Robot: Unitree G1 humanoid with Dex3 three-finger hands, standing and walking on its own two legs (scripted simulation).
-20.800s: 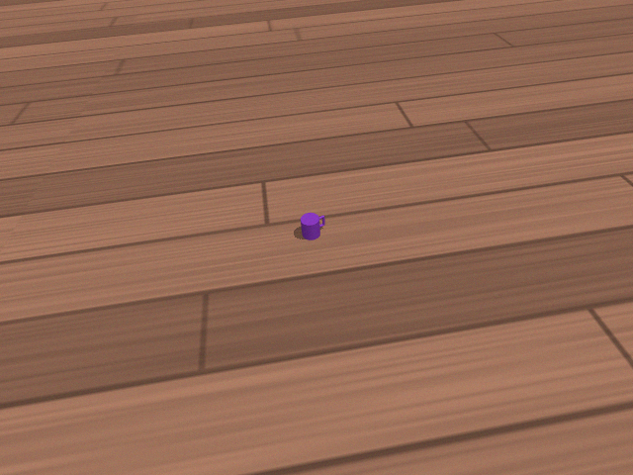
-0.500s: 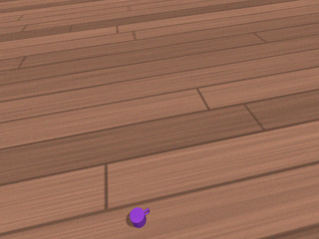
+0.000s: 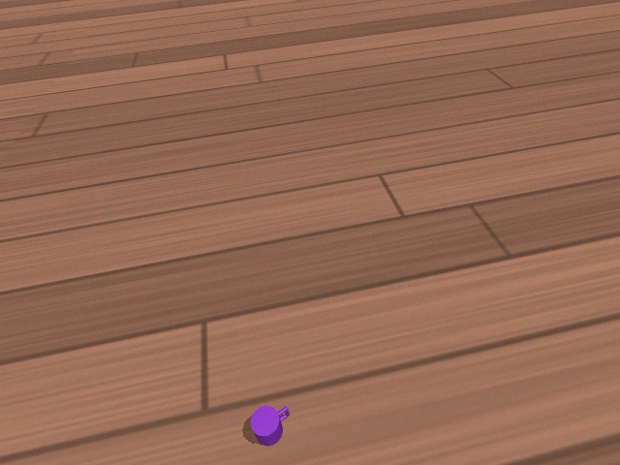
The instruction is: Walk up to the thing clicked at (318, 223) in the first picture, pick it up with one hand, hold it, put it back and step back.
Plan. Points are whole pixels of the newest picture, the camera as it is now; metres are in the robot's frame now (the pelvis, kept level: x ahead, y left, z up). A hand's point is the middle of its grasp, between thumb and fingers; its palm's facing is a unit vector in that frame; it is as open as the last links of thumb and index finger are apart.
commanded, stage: walk up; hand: left
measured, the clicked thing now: (271, 422) +0.44 +0.21 -0.73
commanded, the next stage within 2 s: stand in 0.06 s
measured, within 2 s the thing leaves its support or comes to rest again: neither
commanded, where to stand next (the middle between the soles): +0.04 +0.00 m, yaw -2 degrees
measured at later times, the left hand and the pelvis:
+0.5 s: hand out of the picture +0.06 +0.25 -0.15, palm faces -0.02 -0.94 -0.34, open 7.4 cm; pelvis -0.02 -0.01 +0.00, yaw -1 degrees
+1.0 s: hand out of the picture +0.05 +0.24 -0.15, palm faces -0.04 -0.94 -0.35, open 7.4 cm; pelvis -0.02 -0.01 +0.00, yaw -1 degrees
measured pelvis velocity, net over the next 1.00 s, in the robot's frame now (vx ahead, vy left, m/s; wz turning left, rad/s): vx -0.02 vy -0.01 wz -0.02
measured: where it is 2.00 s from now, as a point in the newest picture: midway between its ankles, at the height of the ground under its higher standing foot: outside the picture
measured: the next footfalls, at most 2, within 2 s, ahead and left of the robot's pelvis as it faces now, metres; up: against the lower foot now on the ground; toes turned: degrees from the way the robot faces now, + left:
none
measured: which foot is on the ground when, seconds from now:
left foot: down 0.00-1.00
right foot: down 0.00-1.00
